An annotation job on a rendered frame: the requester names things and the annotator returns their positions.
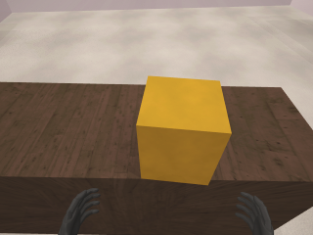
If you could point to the right robot hand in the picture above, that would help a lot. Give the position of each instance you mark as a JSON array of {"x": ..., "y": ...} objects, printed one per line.
[{"x": 259, "y": 222}]

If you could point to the left robot hand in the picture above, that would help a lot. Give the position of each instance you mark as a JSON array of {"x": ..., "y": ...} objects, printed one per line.
[{"x": 76, "y": 213}]

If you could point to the pedestal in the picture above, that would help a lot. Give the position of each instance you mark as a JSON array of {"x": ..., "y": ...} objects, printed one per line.
[{"x": 59, "y": 139}]

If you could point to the carton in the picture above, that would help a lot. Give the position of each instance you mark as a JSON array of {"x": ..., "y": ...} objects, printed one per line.
[{"x": 182, "y": 129}]

